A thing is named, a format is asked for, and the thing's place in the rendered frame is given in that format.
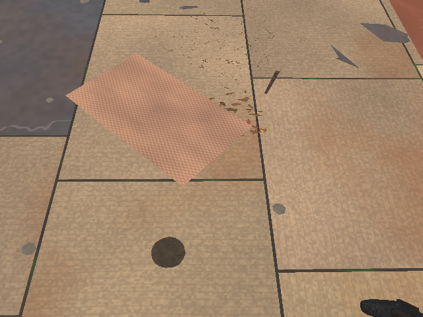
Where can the robot right hand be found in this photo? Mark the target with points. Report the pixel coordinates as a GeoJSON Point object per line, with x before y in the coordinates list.
{"type": "Point", "coordinates": [389, 308]}

